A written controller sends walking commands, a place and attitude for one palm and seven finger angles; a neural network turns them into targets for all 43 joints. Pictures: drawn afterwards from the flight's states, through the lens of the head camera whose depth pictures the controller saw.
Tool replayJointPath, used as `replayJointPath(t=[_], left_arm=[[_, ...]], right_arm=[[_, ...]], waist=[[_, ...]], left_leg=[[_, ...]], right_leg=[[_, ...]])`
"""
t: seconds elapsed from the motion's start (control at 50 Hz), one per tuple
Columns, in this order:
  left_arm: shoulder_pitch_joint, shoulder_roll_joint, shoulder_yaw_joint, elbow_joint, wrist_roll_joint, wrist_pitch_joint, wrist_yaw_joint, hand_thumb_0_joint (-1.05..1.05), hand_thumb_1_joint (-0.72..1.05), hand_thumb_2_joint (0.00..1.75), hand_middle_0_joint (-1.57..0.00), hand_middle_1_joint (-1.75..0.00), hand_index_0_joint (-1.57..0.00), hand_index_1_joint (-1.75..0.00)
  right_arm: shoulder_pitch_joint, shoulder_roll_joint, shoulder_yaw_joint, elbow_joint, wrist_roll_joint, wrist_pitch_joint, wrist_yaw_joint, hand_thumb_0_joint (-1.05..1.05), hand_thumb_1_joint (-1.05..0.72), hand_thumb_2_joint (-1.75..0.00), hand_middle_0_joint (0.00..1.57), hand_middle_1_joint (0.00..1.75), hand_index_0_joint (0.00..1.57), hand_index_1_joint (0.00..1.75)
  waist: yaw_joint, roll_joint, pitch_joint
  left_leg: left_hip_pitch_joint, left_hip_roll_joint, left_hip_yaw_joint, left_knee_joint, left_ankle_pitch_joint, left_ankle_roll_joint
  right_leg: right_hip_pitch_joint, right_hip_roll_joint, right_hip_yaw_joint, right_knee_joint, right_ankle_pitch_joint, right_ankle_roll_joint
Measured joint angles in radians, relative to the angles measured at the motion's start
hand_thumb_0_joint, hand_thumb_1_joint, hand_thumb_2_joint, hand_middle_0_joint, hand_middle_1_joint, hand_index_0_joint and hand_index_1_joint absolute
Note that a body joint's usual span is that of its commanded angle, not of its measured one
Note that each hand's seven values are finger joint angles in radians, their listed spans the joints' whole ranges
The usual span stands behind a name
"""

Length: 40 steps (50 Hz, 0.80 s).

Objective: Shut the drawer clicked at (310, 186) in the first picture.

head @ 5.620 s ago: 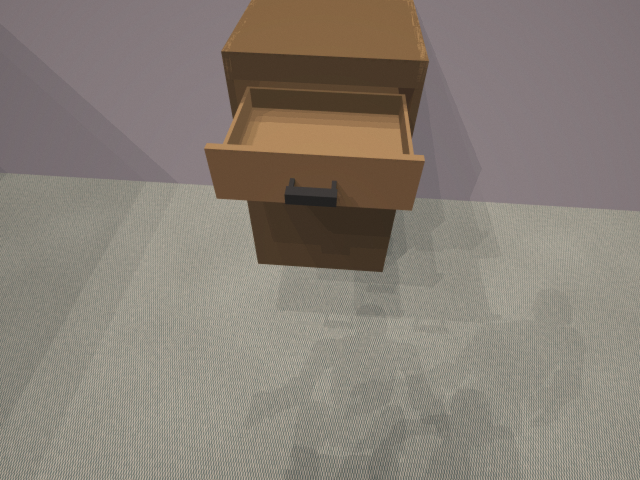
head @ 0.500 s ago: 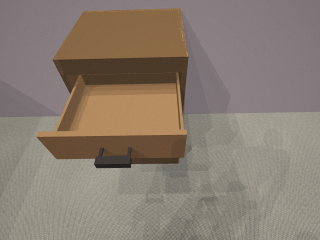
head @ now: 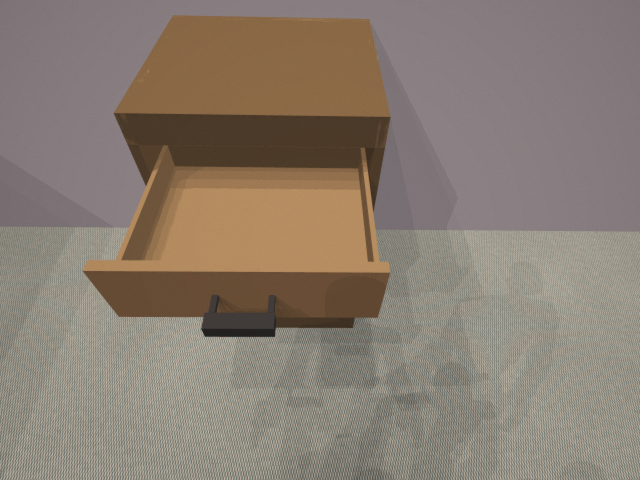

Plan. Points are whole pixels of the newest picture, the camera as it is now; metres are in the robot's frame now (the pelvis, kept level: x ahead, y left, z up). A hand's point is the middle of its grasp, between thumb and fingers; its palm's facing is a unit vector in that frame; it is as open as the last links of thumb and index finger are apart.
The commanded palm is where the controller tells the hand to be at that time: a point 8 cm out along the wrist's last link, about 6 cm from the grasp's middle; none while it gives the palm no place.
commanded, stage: shuffle to correct the standing spot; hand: left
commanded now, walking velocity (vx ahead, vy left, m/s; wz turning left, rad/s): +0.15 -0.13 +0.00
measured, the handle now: (241, 312) +0.36 +0.14 -0.07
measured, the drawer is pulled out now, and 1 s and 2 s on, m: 0.30 0.30 0.30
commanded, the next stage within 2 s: come to a stop and stand still in 0.62 s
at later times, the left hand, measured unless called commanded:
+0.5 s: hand out of the picture +0.00 +0.13 -0.18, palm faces +0.00 -0.99 -0.17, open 7.4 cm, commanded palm none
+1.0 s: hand out of the picture +0.08 +0.09 -0.18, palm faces +0.07 -0.98 -0.18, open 7.3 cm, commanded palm none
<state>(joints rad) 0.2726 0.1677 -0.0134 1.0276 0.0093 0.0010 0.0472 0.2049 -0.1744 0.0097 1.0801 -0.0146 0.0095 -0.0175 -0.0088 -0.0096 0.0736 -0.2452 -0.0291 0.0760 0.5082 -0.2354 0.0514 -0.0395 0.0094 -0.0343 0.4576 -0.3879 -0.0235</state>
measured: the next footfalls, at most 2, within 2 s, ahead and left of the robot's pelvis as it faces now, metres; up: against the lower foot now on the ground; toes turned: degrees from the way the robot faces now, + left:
right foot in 0.62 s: +0.08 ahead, -0.15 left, +0.00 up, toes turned -3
left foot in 0.92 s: +0.12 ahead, +0.05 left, +0.00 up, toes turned +4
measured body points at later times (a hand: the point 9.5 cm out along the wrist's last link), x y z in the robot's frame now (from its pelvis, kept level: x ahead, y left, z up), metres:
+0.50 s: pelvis +0.04 -0.03 -0.01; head +0.07 -0.03 +0.44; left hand +0.00 +0.18 -0.17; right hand +0.03 -0.25 -0.17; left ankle +0.03 +0.09 -0.73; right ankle -0.07 -0.10 -0.71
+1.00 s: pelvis +0.10 -0.07 +0.00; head +0.13 -0.07 +0.45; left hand +0.08 +0.14 -0.16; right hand +0.16 -0.30 -0.16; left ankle +0.09 +0.02 -0.73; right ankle +0.04 -0.15 -0.73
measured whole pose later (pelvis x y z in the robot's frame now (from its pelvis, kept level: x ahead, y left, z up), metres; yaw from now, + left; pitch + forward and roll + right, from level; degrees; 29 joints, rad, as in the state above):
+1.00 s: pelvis +0.10 -0.07 +0.00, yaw +2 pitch -1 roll +1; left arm 0.28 0.13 0.00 1.08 0.01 0.00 0.05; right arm 0.17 -0.16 -0.01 1.07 -0.01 -0.01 -0.04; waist 0.02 -0.02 0.10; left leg -0.20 -0.01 0.12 0.51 -0.29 0.04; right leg -0.16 0.00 -0.12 0.59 -0.36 -0.02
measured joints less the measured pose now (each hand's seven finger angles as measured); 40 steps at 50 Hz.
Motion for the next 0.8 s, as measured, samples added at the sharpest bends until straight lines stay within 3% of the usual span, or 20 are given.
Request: replayJointPath(t=[0.2, 0.38, 0.46, 0.54, 0.56, 0.62, 0.66, 0.74, 0.8], left_arm=[[0.07, -0.008, -0.003, 0.057, 0.011, 0.008, -0.018, 0.0, 0.91, 0.9, -0.2, -0.29, -0.2, -0.3], [0.112, -0.023, 0.005, 0.079, 0.004, -0.007, -0.007, 0.0, 0.91, 0.9, -0.2, -0.29, -0.2, -0.3], [0.106, -0.033, 0.005, 0.091, -0.002, 0.003, -0.011, 0.0, 0.91, 0.9, -0.2, -0.29, -0.2, -0.3], [0.051, -0.048, 0.006, 0.065, 0.006, 0.025, -0.027, 0.0, 0.91, 0.9, -0.2, -0.29, -0.2, -0.3], [0.035, -0.05, 0.009, 0.052, 0.007, 0.023, -0.031, 0.0, 0.91, 0.9, -0.2, -0.29, -0.2, -0.3], [0.027, -0.02, 0.02, 0.023, 0.016, -0.007, -0.029, 0.02, 0.93, 0.9, -0.2, -0.29, -0.21, -0.3], [0.02, -0.008, 0.027, 0.025, 0.013, -0.016, -0.025, 0.02, 0.93, 0.9, -0.2, -0.29, -0.21, -0.3], [0.039, -0.006, 0.033, 0.029, 0.015, -0.017, -0.015, 0.01, 0.92, 0.9, -0.2, -0.29, -0.2, -0.3], [0.049, -0.015, 0.027, 0.036, 0.02, -0.023, -0.012, 0.01, 0.92, 0.9, -0.2, -0.29, -0.2, -0.3]], right_arm=[[0.06, 0.013, -0.014, 0.029, -0.003, 0.004, -0.001, 0.0, -0.91, -0.9, 0.2, 0.3, 0.2, 0.3], [0.074, 0.03, -0.014, 0.065, 0.0, -0.009, -0.011, 0.0, -0.91, -0.9, 0.2, 0.3, 0.2, 0.3], [0.056, 0.037, -0.021, 0.058, -0.006, -0.025, -0.021, 0.0, -0.91, -0.9, 0.2, 0.3, 0.2, 0.3], [0.059, 0.023, -0.035, 0.038, -0.012, -0.032, -0.025, 0.0, -0.91, -0.9, 0.2, 0.3, 0.2, 0.3], [0.061, 0.017, -0.036, 0.036, -0.013, -0.03, -0.023, 0.0, -0.91, -0.9, 0.2, 0.3, 0.2, 0.3], [0.074, 0.014, -0.034, 0.039, -0.008, -0.011, -0.012, 0.0, -0.91, -0.9, 0.2, 0.3, 0.2, 0.3], [0.071, 0.011, -0.041, 0.045, -0.006, 0.013, -0.006, 0.0, -0.91, -0.9, 0.2, 0.3, 0.2, 0.3], [0.058, 0.006, -0.054, 0.035, -0.014, 0.021, 0.003, 0.01, -0.91, -0.9, 0.19, 0.3, 0.2, 0.3], [0.028, 0.007, -0.055, 0.007, -0.011, 0.007, 0.003, 0.01, -0.91, -0.9, 0.19, 0.3, 0.19, 0.3]], waist=[[0.0, -0.013, -0.021], [-0.005, -0.002, -0.015], [-0.014, -0.021, -0.012], [-0.012, 0.007, -0.006], [-0.011, 0.019, -0.003], [0.002, 0.015, -0.012], [-0.001, 0.032, -0.011], [0.004, 0.035, -0.035], [0.005, 0.02, -0.025]], left_leg=[[-0.011, -0.026, 0.018, -0.017, -0.01, 0.009], [-0.034, 0.006, -0.017, 0.071, -0.076, -0.019], [-0.014, 0.017, -0.013, 0.089, -0.101, -0.026], [0.018, 0.041, -0.014, 0.049, -0.086, -0.034], [0.022, 0.049, -0.02, 0.043, -0.082, -0.04], [-0.008, 0.06, -0.032, 0.12, -0.142, -0.046], [-0.07, 0.079, -0.057, 0.297, -0.239, -0.038], [-0.184, 0.086, -0.03, 0.588, -0.231, -0.038], [-0.196, 0.082, 0.006, 0.556, -0.23, -0.048]], right_leg=[[-0.041, -0.029, 0.014, 0.045, -0.039, 0.005], [-0.01, 0.009, -0.015, 0.031, -0.063, -0.025], [-0.068, 0.008, -0.029, 0.192, -0.05, -0.022], [-0.214, -0.001, -0.046, 0.406, -0.184, -0.017], [-0.233, -0.008, -0.05, 0.384, -0.184, -0.017], [-0.221, -0.034, -0.048, 0.16, -0.009, -0.014], [-0.217, -0.013, -0.086, 0.179, 0.033, -0.032], [-0.17, 0.013, -0.114, 0.098, 0.035, -0.056], [-0.142, 0.016, -0.105, 0.035, 0.06, -0.058]])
